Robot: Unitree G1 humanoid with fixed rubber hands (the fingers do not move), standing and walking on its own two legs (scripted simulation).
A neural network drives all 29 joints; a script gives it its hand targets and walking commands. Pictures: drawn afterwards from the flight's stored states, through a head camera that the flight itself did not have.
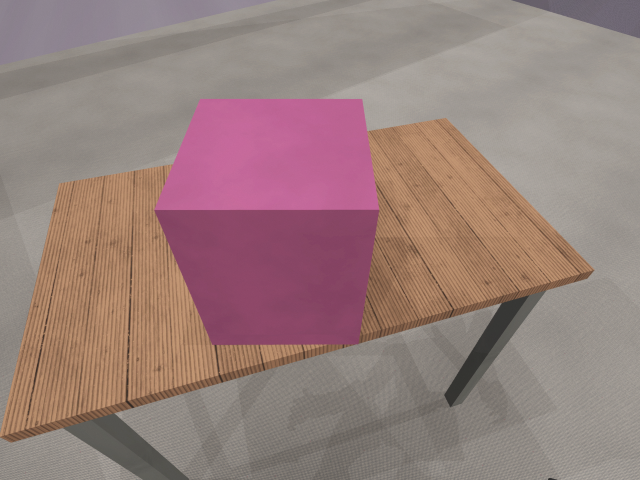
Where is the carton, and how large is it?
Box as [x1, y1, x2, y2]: [154, 99, 378, 344]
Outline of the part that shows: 200,99 154,210 212,344 358,343 378,214 377,198 361,99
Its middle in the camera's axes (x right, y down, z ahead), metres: -0.05 -0.01 +0.56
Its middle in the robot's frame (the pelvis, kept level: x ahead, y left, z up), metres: +0.43 +0.06 +0.07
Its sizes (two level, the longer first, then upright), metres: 0.220 0.218 0.280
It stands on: a table, 0.71 m high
